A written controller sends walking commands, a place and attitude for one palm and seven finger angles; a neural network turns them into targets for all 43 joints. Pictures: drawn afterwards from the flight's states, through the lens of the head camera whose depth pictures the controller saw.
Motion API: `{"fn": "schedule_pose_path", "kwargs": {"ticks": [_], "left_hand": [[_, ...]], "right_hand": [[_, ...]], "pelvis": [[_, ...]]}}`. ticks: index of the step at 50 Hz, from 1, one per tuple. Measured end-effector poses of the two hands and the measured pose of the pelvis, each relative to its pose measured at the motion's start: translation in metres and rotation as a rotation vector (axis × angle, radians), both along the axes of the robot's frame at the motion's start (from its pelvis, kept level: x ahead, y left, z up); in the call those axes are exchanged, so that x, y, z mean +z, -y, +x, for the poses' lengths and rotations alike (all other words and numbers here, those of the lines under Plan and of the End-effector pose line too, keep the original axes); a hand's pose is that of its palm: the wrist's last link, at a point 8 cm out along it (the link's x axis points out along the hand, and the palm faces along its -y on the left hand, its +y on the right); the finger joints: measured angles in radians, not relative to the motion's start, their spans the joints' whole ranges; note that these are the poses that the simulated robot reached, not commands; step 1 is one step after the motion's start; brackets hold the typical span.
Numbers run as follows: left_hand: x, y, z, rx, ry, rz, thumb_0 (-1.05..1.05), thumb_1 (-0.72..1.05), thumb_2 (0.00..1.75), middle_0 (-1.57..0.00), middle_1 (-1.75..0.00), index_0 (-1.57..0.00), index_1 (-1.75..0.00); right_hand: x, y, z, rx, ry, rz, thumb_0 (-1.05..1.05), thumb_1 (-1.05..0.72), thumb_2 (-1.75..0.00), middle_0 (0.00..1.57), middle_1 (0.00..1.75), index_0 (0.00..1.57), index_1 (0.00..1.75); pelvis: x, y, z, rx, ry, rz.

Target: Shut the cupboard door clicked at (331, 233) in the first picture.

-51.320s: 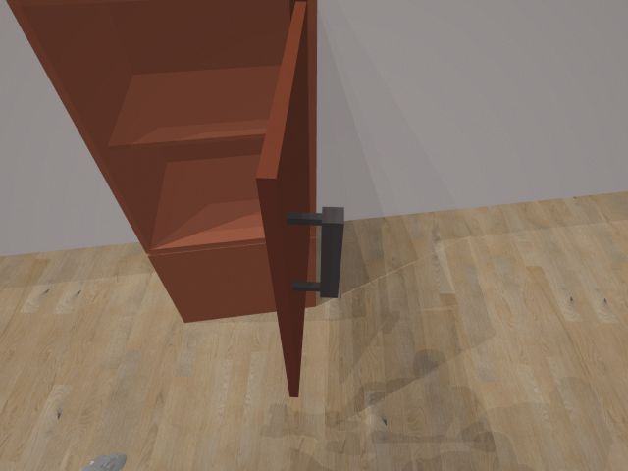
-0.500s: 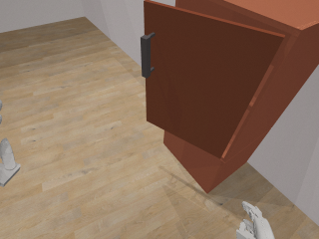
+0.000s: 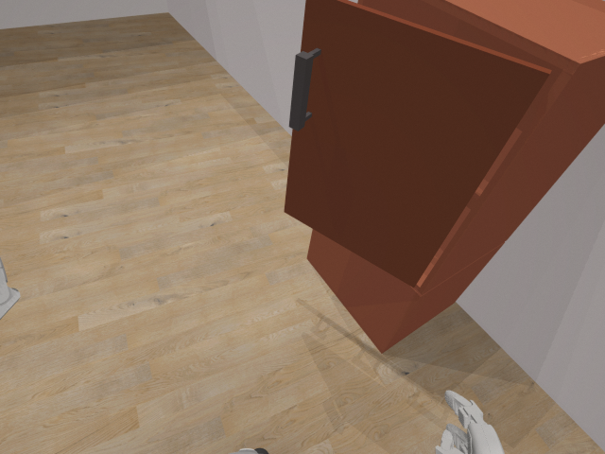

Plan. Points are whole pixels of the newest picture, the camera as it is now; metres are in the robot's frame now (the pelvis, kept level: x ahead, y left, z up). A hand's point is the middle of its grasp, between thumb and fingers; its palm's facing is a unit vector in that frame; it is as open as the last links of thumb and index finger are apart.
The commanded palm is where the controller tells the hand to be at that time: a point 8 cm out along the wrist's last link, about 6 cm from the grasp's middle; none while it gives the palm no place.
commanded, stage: step back with the hand held close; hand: left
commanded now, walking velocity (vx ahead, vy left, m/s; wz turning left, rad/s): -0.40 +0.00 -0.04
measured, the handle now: (306, 89) +0.78 +0.06 +0.09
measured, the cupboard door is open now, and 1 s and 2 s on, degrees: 22 22 22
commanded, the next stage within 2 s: stop stepping back and stand still in 0.10 s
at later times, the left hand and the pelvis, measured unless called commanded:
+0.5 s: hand out of the picture +0.10 +0.29 +0.18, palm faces +0.40 -0.82 -0.41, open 7.4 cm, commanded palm +0.07 +0.32 +0.18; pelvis -0.09 +0.03 -0.02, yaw -4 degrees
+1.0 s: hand out of the picture +0.03 +0.39 +0.17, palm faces +0.51 -0.79 -0.34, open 7.4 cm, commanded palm -0.03 +0.41 +0.18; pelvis -0.19 +0.12 +0.00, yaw -4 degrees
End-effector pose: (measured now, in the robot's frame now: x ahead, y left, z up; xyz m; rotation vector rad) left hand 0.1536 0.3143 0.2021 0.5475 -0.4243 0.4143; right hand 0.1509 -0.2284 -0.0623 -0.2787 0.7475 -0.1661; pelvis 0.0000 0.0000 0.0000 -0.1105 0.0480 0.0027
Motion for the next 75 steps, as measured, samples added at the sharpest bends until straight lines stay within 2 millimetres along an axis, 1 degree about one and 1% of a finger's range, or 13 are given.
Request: {"fn": "schedule_pose_path", "kwargs": {"ticks": [7,13,21,25,28,33,39,44,50,54,61,72,75], "left_hand": [[-0.006,0.025,-0.014,-0.111,-0.012,-0.035,0.01,0.89,0.9,-0.21,-0.3,-0.2,-0.3],[-0.004,0.039,-0.028,-0.234,-0.01,0.003,0.01,0.88,0.9,-0.22,-0.3,-0.21,-0.3],[-0.008,-0.002,-0.059,-0.12,-0.048,-0.007,0.01,0.88,0.89,-0.22,-0.3,-0.21,-0.3],[-0.013,-0.018,-0.089,-0.091,-0.029,-0.008,0.01,0.88,0.9,-0.22,-0.3,-0.21,-0.3],[-0.023,-0.028,-0.089,-0.087,0.054,-0.068,0.01,0.88,0.9,-0.21,-0.3,-0.21,-0.3],[-0.023,-0.036,-0.078,-0.091,0.051,-0.17,0.01,0.89,0.9,-0.21,-0.3,-0.2,-0.3],[0.005,-0.02,-0.145,-0.208,-0.069,0.062,0.02,0.89,0.9,-0.21,-0.3,-0.2,-0.3],[0.014,-0.062,-0.173,-0.062,-0.023,0.036,0.01,0.88,0.89,-0.22,-0.3,-0.21,-0.3],[-0.02,-0.11,-0.17,0.074,-0.081,-0.138,0.01,0.89,0.9,-0.21,-0.3,-0.21,-0.3],[-0.029,-0.11,-0.17,0.015,-0.159,-0.125,0.01,0.89,0.9,-0.21,-0.3,-0.2,-0.3],[-0.007,-0.11,-0.184,-0.035,-0.126,0.008,0.02,0.89,0.9,-0.21,-0.3,-0.21,-0.3],[-0.028,-0.119,-0.18,0.063,-0.171,-0.105,0.01,0.89,0.9,-0.21,-0.3,-0.21,-0.3],[-0.078,-0.117,-0.159,0.012,-0.39,-0.132,0.01,0.89,0.9,-0.21,-0.3,-0.2,-0.3]], "right_hand": [[0.004,-0.014,-0.012,0.054,0.069,0.039,0.01,-0.9,-0.9,0.2,0.3,0.2,0.3],[-0.003,0.001,-0.059,-0.052,0.054,0.018,0.01,-0.9,-0.9,0.2,0.3,0.2,0.3],[-0.009,0.016,-0.133,-0.165,-0.028,-0.047,0.01,-0.9,-0.9,0.2,0.3,0.2,0.3],[-0.017,0.012,-0.157,-0.161,-0.072,-0.078,0.01,-0.9,-0.9,0.2,0.3,0.2,0.3],[-0.027,0.003,-0.168,-0.177,-0.069,-0.1,0.01,-0.9,-0.9,0.2,0.3,0.2,0.3],[-0.018,-0.037,-0.178,-0.141,-0.008,-0.003,0.01,-0.9,-0.9,0.2,0.3,0.2,0.29],[-0.008,-0.074,-0.189,-0.076,0.057,0.105,0.01,-0.9,-0.9,0.2,0.3,0.2,0.3],[-0.011,-0.086,-0.208,-0.06,-0.044,0.061,0.01,-0.9,-0.9,0.2,0.3,0.2,0.3],[-0.018,-0.095,-0.218,-0.09,-0.033,0.008,0.01,-0.9,-0.9,0.2,0.3,0.2,0.3],[-0.005,-0.113,-0.224,-0.105,0.019,0.026,0.01,-0.9,-0.9,0.2,0.3,0.2,0.3],[-0.007,-0.137,-0.227,-0.057,0.015,0.076,0.01,-0.9,-0.9,0.2,0.3,0.2,0.3],[-0.017,-0.132,-0.209,-0.03,-0.031,0.07,0.01,-0.9,-0.9,0.2,0.3,0.2,0.3],[-0.027,-0.122,-0.199,0.025,-0.051,0.073,0.01,-0.9,-0.9,0.2,0.3,0.2,0.3]], "pelvis": [[-0.003,0.006,-0.04,-0.07,-0.039,0.042],[-0.009,0.0,-0.063,-0.09,0.03,0.038],[-0.011,-0.016,-0.08,-0.015,0.064,0.02],[-0.017,-0.029,-0.089,-0.065,0.095,0.014],[-0.029,-0.042,-0.097,-0.09,0.115,-0.001],[-0.017,-0.049,-0.134,-0.062,0.133,0.016],[-0.009,-0.063,-0.165,-0.092,0.077,0.084],[0.004,-0.082,-0.173,-0.095,0.059,0.101],[-0.001,-0.118,-0.188,-0.063,0.073,0.093],[0.003,-0.128,-0.195,-0.06,0.073,0.105],[0.005,-0.13,-0.198,-0.031,0.059,0.095],[0.006,-0.131,-0.188,-0.03,0.049,0.087],[0.001,-0.135,-0.19,-0.015,0.035,0.089]]}}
